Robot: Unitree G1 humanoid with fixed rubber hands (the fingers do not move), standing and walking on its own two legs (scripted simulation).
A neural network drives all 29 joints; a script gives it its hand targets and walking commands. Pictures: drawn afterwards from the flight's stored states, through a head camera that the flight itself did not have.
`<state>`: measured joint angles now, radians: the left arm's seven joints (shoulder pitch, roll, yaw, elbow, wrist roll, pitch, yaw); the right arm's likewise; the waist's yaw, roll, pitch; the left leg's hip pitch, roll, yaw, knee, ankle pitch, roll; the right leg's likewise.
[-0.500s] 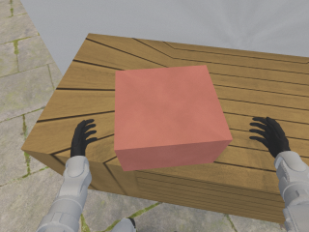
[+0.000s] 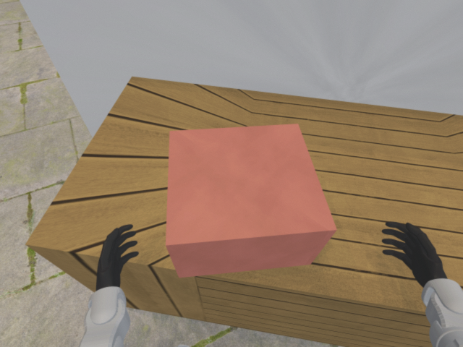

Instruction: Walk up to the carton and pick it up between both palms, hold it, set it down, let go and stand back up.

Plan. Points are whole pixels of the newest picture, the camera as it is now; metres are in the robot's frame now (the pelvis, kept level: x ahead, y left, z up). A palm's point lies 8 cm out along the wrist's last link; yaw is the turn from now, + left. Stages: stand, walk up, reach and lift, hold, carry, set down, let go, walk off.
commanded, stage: set down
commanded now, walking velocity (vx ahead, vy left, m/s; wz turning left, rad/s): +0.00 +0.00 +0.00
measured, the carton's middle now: (240, 198) +0.42 +0.04 -0.05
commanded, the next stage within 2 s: none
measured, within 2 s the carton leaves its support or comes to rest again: neither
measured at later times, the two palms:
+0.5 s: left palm (118, 293) +0.19 +0.21 -0.02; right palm (442, 320) +0.22 -0.31 -0.02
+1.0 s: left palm (113, 307) +0.17 +0.22 -0.04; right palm (430, 332) +0.20 -0.30 -0.03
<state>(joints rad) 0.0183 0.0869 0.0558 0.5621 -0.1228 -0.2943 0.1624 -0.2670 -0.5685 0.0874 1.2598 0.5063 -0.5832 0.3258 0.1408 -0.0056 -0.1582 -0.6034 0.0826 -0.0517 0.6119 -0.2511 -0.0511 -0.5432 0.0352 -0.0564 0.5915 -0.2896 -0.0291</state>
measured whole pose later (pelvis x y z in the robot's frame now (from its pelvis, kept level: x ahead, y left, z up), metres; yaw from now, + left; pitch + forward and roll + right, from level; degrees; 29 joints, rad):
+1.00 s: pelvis +0.02 +0.00 +0.00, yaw +1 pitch +5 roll -1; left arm 0.27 0.07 0.01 0.48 -0.12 -0.25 0.17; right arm 0.11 -0.49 0.09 1.03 0.51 -0.52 0.32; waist 0.08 -0.01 -0.14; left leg -0.40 0.07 -0.05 0.60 -0.30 -0.05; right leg -0.34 0.02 -0.06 0.57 -0.34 -0.03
